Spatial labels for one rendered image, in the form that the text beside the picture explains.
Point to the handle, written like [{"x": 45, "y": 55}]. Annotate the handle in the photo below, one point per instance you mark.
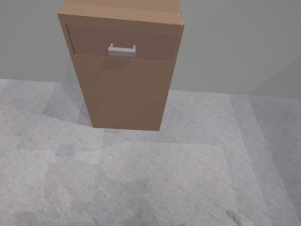
[{"x": 121, "y": 52}]

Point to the cabinet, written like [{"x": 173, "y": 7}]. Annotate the cabinet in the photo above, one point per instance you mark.
[{"x": 124, "y": 93}]

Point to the drawer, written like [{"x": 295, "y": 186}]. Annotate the drawer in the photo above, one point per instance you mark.
[{"x": 95, "y": 41}]

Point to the robot right hand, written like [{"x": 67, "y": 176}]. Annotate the robot right hand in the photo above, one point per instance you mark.
[{"x": 238, "y": 218}]

